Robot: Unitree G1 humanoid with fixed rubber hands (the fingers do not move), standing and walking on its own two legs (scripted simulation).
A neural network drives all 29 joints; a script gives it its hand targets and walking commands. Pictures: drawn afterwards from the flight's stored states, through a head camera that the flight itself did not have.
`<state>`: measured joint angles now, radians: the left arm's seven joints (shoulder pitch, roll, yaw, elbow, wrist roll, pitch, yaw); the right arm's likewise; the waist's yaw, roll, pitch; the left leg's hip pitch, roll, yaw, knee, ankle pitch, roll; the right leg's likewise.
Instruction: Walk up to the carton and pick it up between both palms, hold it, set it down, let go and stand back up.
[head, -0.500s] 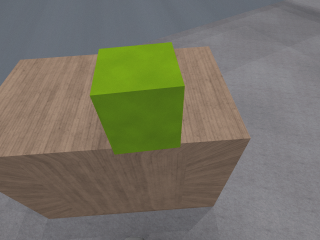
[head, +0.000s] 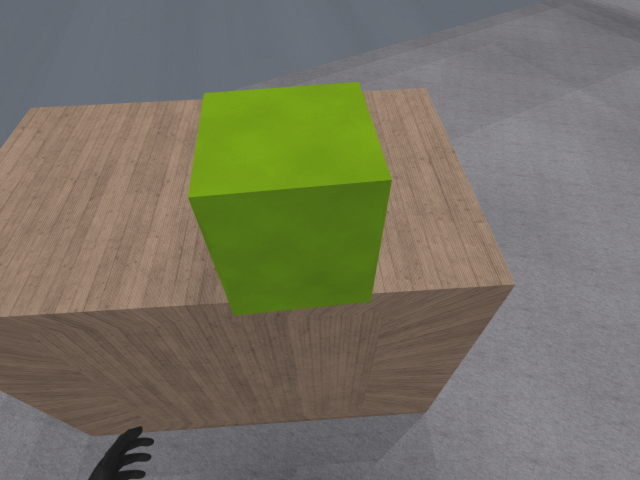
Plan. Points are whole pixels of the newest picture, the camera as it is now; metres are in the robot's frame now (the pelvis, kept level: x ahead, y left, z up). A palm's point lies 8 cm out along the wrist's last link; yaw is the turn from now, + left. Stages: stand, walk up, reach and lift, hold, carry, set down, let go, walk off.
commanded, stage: walk up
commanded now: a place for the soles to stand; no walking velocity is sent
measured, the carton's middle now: (293, 204) +0.45 +0.07 +0.08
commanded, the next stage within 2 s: none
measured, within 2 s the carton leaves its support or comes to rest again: neither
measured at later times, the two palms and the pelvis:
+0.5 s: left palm out of the picture +0.11 +0.31 -0.10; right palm out of the picture +0.06 -0.32 -0.10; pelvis +0.00 +0.00 +0.00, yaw +0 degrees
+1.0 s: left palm out of the picture +0.11 +0.31 -0.10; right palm out of the picture +0.06 -0.32 -0.10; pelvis +0.00 +0.00 +0.00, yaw +0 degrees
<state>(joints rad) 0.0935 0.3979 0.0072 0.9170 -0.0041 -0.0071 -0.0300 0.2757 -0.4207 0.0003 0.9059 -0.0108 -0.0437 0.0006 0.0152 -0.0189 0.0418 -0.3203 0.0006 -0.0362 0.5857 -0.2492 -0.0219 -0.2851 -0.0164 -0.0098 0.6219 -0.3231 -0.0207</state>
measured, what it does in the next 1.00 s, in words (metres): stands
